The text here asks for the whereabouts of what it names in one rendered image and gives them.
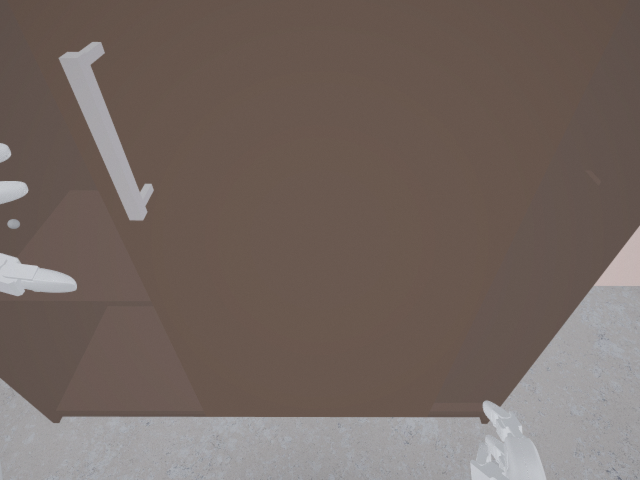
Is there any left robot hand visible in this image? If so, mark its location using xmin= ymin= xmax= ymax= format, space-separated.
xmin=0 ymin=143 xmax=77 ymax=296

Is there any wardrobe door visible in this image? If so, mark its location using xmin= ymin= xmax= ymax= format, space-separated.
xmin=434 ymin=0 xmax=640 ymax=403
xmin=7 ymin=0 xmax=629 ymax=417

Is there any handle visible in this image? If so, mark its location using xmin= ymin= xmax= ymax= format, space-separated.
xmin=592 ymin=119 xmax=640 ymax=204
xmin=59 ymin=42 xmax=154 ymax=220

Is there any right robot hand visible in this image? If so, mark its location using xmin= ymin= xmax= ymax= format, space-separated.
xmin=470 ymin=400 xmax=546 ymax=480

